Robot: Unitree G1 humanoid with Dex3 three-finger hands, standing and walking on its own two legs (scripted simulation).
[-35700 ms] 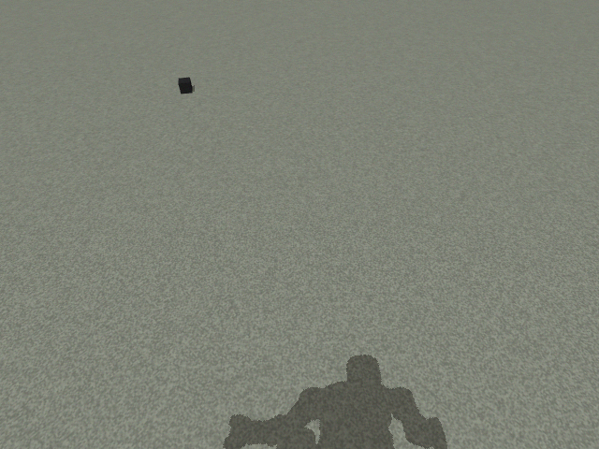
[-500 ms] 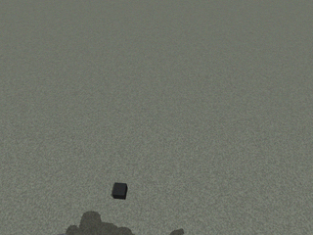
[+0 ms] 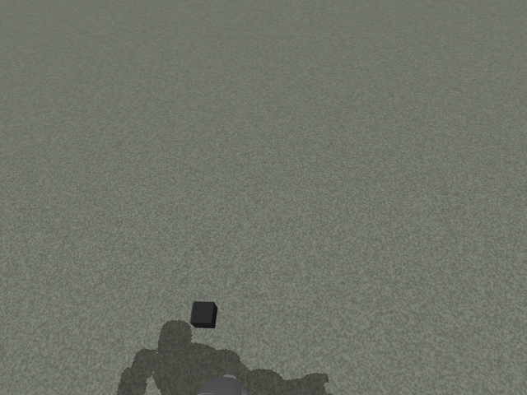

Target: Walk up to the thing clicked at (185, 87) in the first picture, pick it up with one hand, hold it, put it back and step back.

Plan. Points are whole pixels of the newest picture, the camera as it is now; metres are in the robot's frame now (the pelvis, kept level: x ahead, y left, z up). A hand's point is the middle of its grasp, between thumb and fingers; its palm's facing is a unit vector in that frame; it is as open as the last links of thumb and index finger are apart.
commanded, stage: walk up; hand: left
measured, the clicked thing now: (204, 314) +0.43 +0.27 -0.74
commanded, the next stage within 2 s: stand in 1.90 s
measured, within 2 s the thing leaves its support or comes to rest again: neither
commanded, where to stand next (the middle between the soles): +0.05 +0.02 m, yaw +2 degrees
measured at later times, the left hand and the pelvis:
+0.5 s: hand out of the picture +0.02 +0.29 -0.17, palm faces -0.04 -0.91 -0.41, open 7.4 cm; pelvis -0.07 +0.02 -0.02, yaw -1 degrees
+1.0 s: hand out of the picture +0.06 +0.26 -0.15, palm faces +0.00 -0.91 -0.43, open 7.4 cm; pelvis -0.05 -0.03 -0.02, yaw +1 degrees
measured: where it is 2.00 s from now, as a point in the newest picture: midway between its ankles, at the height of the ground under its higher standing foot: outside the picture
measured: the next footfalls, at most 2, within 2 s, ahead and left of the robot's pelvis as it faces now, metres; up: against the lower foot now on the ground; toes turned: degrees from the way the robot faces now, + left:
left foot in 0.10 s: +0.09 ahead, +0.13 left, +0.00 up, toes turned +1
right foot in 0.46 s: -0.07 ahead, -0.10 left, +0.00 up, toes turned +0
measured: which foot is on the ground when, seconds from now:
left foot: up 0.00-0.08, down 0.10-0.50, up 0.52-0.66, down 0.68-1.00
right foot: down 0.00-0.14, up 0.16-0.44, down 0.46-0.70, up 0.72-0.98, down 1.00-1.00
